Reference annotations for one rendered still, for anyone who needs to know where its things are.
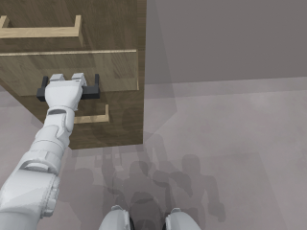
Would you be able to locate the left robot thigh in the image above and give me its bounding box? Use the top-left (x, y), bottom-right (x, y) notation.
top-left (99, 209), bottom-right (130, 230)

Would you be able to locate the robot left forearm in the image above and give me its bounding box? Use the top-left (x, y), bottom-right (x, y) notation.
top-left (0, 105), bottom-right (75, 207)

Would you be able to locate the drawer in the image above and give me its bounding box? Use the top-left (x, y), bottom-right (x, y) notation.
top-left (0, 49), bottom-right (137, 96)

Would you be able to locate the left robot upper arm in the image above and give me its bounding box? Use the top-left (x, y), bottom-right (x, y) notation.
top-left (0, 169), bottom-right (60, 230)

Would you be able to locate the robot left hand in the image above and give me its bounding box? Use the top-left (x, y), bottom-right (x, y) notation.
top-left (44, 73), bottom-right (87, 111)

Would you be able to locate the robot thigh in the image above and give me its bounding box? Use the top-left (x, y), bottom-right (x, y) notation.
top-left (99, 209), bottom-right (130, 230)
top-left (165, 212), bottom-right (201, 230)

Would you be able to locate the cabinet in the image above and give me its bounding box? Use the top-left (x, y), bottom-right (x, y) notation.
top-left (0, 0), bottom-right (147, 150)

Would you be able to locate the handle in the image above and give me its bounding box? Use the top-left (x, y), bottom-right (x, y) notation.
top-left (0, 27), bottom-right (83, 50)
top-left (73, 114), bottom-right (110, 127)
top-left (36, 74), bottom-right (101, 102)

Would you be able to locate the right robot thigh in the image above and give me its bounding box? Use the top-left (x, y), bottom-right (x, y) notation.
top-left (165, 212), bottom-right (201, 230)

